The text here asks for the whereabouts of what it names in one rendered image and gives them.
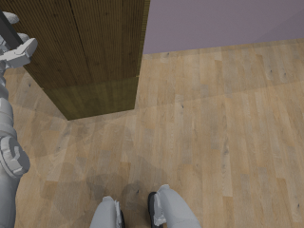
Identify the right robot foot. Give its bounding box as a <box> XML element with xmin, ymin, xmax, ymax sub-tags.
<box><xmin>147</xmin><ymin>192</ymin><xmax>163</xmax><ymax>228</ymax></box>

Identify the left robot thigh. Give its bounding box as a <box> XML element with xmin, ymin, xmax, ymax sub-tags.
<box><xmin>89</xmin><ymin>199</ymin><xmax>122</xmax><ymax>228</ymax></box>

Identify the left robot hand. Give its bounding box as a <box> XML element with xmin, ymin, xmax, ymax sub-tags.
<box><xmin>0</xmin><ymin>11</ymin><xmax>38</xmax><ymax>76</ymax></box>

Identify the cupboard door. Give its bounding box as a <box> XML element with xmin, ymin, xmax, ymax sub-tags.
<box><xmin>0</xmin><ymin>0</ymin><xmax>145</xmax><ymax>90</ymax></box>

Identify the left robot forearm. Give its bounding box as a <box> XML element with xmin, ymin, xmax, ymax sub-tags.
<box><xmin>0</xmin><ymin>74</ymin><xmax>18</xmax><ymax>141</ymax></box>

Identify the handle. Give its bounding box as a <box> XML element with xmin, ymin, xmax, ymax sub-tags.
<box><xmin>0</xmin><ymin>9</ymin><xmax>32</xmax><ymax>61</ymax></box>

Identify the left robot upper arm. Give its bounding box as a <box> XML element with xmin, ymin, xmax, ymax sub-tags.
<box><xmin>0</xmin><ymin>136</ymin><xmax>30</xmax><ymax>228</ymax></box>

